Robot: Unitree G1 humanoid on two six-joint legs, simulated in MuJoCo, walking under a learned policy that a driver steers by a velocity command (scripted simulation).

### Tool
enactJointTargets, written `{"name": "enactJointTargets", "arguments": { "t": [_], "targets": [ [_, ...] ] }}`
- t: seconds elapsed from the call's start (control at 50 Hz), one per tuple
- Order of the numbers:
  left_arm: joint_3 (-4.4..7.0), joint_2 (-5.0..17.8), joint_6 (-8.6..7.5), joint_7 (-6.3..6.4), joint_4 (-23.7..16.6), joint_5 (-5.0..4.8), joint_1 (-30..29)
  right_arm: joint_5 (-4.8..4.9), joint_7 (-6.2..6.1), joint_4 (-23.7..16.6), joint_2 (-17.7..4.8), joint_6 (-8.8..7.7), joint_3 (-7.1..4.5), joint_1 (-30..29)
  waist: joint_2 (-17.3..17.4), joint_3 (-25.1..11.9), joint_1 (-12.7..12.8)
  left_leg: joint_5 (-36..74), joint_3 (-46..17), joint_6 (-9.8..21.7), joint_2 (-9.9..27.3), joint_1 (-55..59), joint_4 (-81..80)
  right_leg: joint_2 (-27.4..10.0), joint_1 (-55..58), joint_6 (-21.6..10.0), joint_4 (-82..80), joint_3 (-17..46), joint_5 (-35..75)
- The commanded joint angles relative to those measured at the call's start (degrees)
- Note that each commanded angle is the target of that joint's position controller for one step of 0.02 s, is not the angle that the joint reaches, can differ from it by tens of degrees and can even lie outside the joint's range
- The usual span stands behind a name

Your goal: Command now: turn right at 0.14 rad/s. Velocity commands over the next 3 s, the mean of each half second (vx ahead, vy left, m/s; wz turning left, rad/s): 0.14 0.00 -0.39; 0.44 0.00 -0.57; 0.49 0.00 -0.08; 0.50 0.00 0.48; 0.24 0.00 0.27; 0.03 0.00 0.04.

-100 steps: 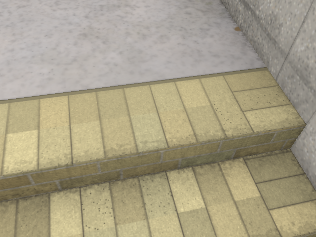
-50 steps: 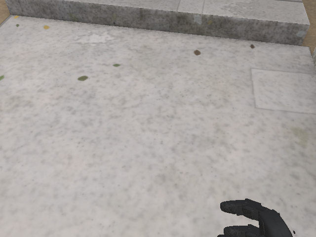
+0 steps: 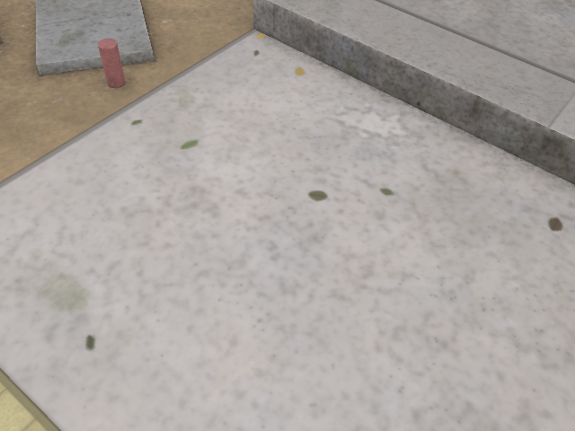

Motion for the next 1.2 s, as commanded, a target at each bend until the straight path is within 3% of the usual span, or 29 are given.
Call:
{"name": "enactJointTargets", "arguments": {
  "t": [0.02, 0.12, 0.22, 0.24, 0.26, 0.28, 0.3, 0.32, 0.34, 0.36, 0.38, 0.42, 0.48, 0.54, 0.64, 0.66, 0.68, 0.7, 0.76, 0.78, 0.8, 0.82, 0.84, 0.86, 0.9, 0.94, 1.04, 1.16, 1.2],
  "targets": [
    [1.45, 5.79, -0.31, 0.20, -3.24, -0.72, -0.57, 0.30, -0.96, -4.39, -8.88, -1.29, -2.55, -4.55, 9.56, -7.22, -0.03, 31.57, -8.00, 10.79, 15.16, 7.71, -7.44, 0.12, -1.70, 1.43, 9.34, 3.35, -0.16],
    [0.50, 3.15, 0.63, 0.71, -5.69, -1.11, -2.43, 1.04, -2.54, -3.47, -9.45, 0.22, -3.41, -3.00, 9.80, -4.94, -2.81, 22.24, -8.73, 12.02, 18.04, 10.17, -7.42, -0.30, -3.85, 2.10, 7.15, 1.58, -3.06],
    [0.16, 3.17, 0.90, -0.68, -7.54, -1.13, 0.49, 2.18, -2.61, -2.37, -11.39, 0.94, -4.51, -3.88, 11.13, -6.18, -1.83, 16.82, -7.07, 10.61, 19.31, 8.92, -6.62, 0.52, 3.37, -0.88, -2.53, -2.20, -0.68],
    [-0.76, 0.88, -3.41, -2.37, -5.58, 3.16, 8.88, -1.72, -1.20, -2.41, -11.27, -3.65, -5.09, -2.07, -0.14, -2.13, -2.12, -12.45, -11.40, 10.44, 24.09, -2.15, -14.57, 0.09, 10.63, -3.15, -4.39, 1.58, 6.93],
    [0.78, 2.03, -6.08, -2.95, -4.66, 3.37, 11.80, -0.68, -0.81, -0.95, -13.65, -5.51, -5.86, -6.12, 3.42, -0.67, 2.09, -25.63, -9.76, 7.34, 21.95, -9.20, -13.52, 1.62, 20.28, -5.43, -9.29, 0.42, 7.11],
    [2.21, 4.22, -7.93, -3.62, -3.90, 3.41, 15.08, -0.27, -0.98, -0.41, -12.10, -6.17, -5.59, -8.49, 3.68, -1.30, 3.84, -29.83, -3.77, 4.92, 17.75, -12.01, -7.19, 3.76, 25.78, -7.55, -15.55, -0.82, 7.86],
    [3.42, 5.82, -9.36, -3.95, -2.60, 3.97, 19.06, -0.63, -1.38, 0.41, -8.00, -5.89, -4.49, -8.45, -0.74, -1.59, 4.97, -25.06, 2.06, 2.42, 13.20, -14.73, 6.05, 2.25, 30.30, -10.48, -22.01, 3.50, 5.37],
    [4.45, 12.19, -10.78, -3.12, -3.06, 2.37, 23.57, -2.00, -1.96, -3.29, -0.69, -5.26, -2.45, -7.81, -12.00, -6.68, 2.76, -25.29, 5.14, -2.56, 3.74, -26.48, 29.14, -13.05, 37.40, -22.50, -26.06, 29.72, 14.10],
    [3.37, 11.20, -12.14, -3.29, -6.24, 3.59, 18.27, -1.04, 0.32, -5.28, 0.42, -5.86, -1.25, -11.82, -12.13, 1.76, 5.61, -18.78, -10.73, -1.41, -0.48, -37.03, 29.50, -17.20, 29.76, -25.14, -40.81, 49.09, -15.60],
    [2.26, 7.30, -11.88, -3.91, -7.44, 3.06, 9.24, 0.71, 0.30, -3.68, -6.33, -5.41, -2.98, -14.62, -7.28, 8.41, 3.46, -11.77, -11.75, 0.36, 0.81, -40.94, 34.94, -15.03, 24.67, -20.44, -40.18, 41.42, -18.02],
    [1.40, 5.77, -11.03, -4.54, -8.24, 1.94, 7.16, -0.03, -0.64, -2.27, -10.65, -5.73, -4.55, -11.99, -5.51, 4.44, 1.47, -8.40, -9.25, -0.04, 1.21, -37.75, 39.01, -12.42, 23.56, -18.82, -38.59, 35.02, -11.64],
    [-0.20, 2.62, -9.32, -4.85, -7.58, 1.71, 7.38, -2.17, -1.02, -0.96, -8.12, -6.65, -3.89, -8.97, -1.17, 2.35, -1.29, -0.53, -9.33, -0.45, 2.66, -31.47, 38.06, -9.99, 19.09, -16.57, -38.25, 28.33, -1.58],
    [-0.17, 3.29, -8.79, -5.14, -6.35, 2.61, 11.37, -0.89, -0.71, 0.01, -6.05, -6.83, -3.02, -8.91, -2.21, 0.05, -0.51, 6.97, -6.80, -3.72, 1.61, -29.64, 32.22, -7.01, 20.85, -16.86, -37.26, 21.99, 10.50],
    [-0.18, 2.96, -9.10, -5.73, -3.27, 3.24, 17.45, -0.96, -0.17, 0.72, -4.60, -5.97, -2.07, -9.64, -2.83, -0.12, 0.74, 10.53, -4.76, -5.32, 1.51, -28.46, 23.79, -5.77, 22.65, -17.08, -35.51, 19.76, 20.48],
    [0.03, 2.64, -8.65, -6.23, 0.48, 2.25, 22.75, -0.92, 0.87, -1.23, -4.02, -4.58, -1.11, -17.65, -4.54, 1.43, 3.31, 8.79, -1.97, -4.12, 1.31, -27.17, 9.20, -7.93, 27.32, -18.50, -33.23, 23.34, 32.47],
    [0.53, 3.88, -6.01, -1.82, -2.44, -4.33, 21.68, 5.78, 0.16, -4.48, -8.93, -7.35, -2.70, -25.96, -0.61, 7.14, 7.11, 5.23, -0.98, -5.00, -2.66, -31.54, 4.74, -5.74, 29.78, -14.85, -32.35, 25.55, 38.02],
    [0.41, 5.42, -4.54, 0.11, -1.56, -3.58, 22.29, 6.29, 0.73, -5.08, -6.82, -8.91, -1.99, -26.80, -3.10, 6.06, 5.91, 4.99, -1.70, -5.18, -3.26, -31.89, 1.39, -6.19, 32.81, -14.24, -31.03, 27.03, 39.95],
    [0.71, 6.46, -3.67, 1.02, -1.84, -2.39, 21.83, 5.56, 1.19, -4.89, -6.46, -9.66, -1.97, -24.65, -6.45, 4.29, 4.64, 6.83, -2.14, -4.67, -3.48, -28.36, -1.00, -6.23, 33.59, -13.75, -30.09, 26.97, 43.71],
    [1.42, 7.14, -3.35, 0.78, -5.14, -1.95, 14.56, 3.89, 1.14, -2.09, -10.85, -9.61, -4.27, -9.54, -9.55, -5.28, -3.44, 12.91, -2.10, -0.60, -5.01, 1.77, -4.79, -2.48, 23.42, -10.89, -21.85, 23.74, 58.67],
    [1.45, 6.60, -3.94, 0.26, -7.58, -1.51, 9.79, 3.26, 0.41, -0.86, -13.76, -9.11, -5.45, 0.06, -7.53, -11.26, -8.90, 13.64, -6.52, 2.32, -0.05, 16.98, -3.36, 0.00, 15.51, -8.77, -12.26, 22.69, 54.90],
    [0.65, 3.39, -4.58, -0.15, -9.61, -0.18, 7.72, 2.41, -0.83, -0.30, -17.43, -7.96, -6.19, 11.05, -0.67, -20.26, -12.47, 4.52, -17.51, 5.37, 11.12, 32.92, -2.05, 4.58, 6.32, -6.95, 2.33, 18.67, 35.05],
    [-0.69, -2.42, -4.84, 0.17, -10.95, -1.25, 15.84, 1.03, -0.86, 1.28, -17.19, -7.70, -5.81, 13.57, 18.47, -23.96, -6.81, -1.95, -43.17, 13.14, 24.54, 44.35, -8.51, 11.16, -11.36, -4.50, 19.11, 15.54, -8.93],
    [0.17, 3.56, -4.84, 0.27, -9.85, -2.55, 16.65, 1.55, -0.96, 0.56, -12.36, -7.53, -4.84, 10.55, 16.74, -18.12, -6.71, -11.40, -46.35, 13.27, 23.76, 38.42, -12.21, 5.64, -16.47, -4.31, 27.16, 14.92, -6.82],
    [1.02, 6.35, -4.52, 0.07, -10.47, -2.40, 11.88, 2.27, -1.25, 0.03, -8.77, -7.03, -4.04, 6.38, 11.14, -9.47, -6.74, -12.50, -35.86, 11.04, 21.25, 29.20, -13.34, 2.90, -18.22, -3.99, 28.41, 12.32, -0.86],
    [1.39, 5.43, -4.37, -0.29, -11.85, -1.19, 7.93, 1.87, -0.83, 0.66, -7.80, -6.52, -3.50, 1.89, 5.37, -2.41, -3.42, -3.35, -23.82, 8.91, 16.54, 14.78, -16.41, -0.75, -15.31, -4.20, 27.14, 9.49, 5.14],
    [1.11, 3.13, -3.37, -0.67, -12.59, -2.22, 9.33, 1.42, -0.31, 1.52, -7.30, -6.73, -3.28, 0.20, 7.29, -0.82, -0.82, -0.22, -16.17, 8.63, 14.59, 7.73, -19.74, -3.09, -12.39, -4.03, 25.66, 8.95, 5.38],
    [0.08, 2.68, -2.63, -1.16, -14.42, -0.80, 4.37, 1.40, 0.74, 4.29, -11.90, -7.62, -4.41, 0.21, 5.15, 0.50, 0.13, 8.13, -5.74, 10.57, 13.76, 2.00, -22.85, -4.93, -10.61, -2.17, 11.59, 8.15, 14.59],
    [-0.46, 4.52, -3.77, -3.08, -17.19, -1.31, -6.57, 3.67, 1.29, 6.29, -16.16, -6.07, -5.11, 4.82, 3.99, 1.38, -3.50, 7.31, -2.10, 8.18, 14.51, 7.80, -19.65, -2.63, -5.23, -3.96, -8.61, 3.27, 18.09],
    [0.04, 5.50, -3.89, -3.27, -17.54, -1.07, -5.94, 4.17, 1.36, 7.24, -16.97, -5.06, -5.14, 5.94, 4.66, 1.07, -2.40, 9.43, -2.03, 7.05, 15.62, 10.36, -15.70, -0.62, -1.45, -5.59, -13.48, 1.02, 15.10]
  ]
}}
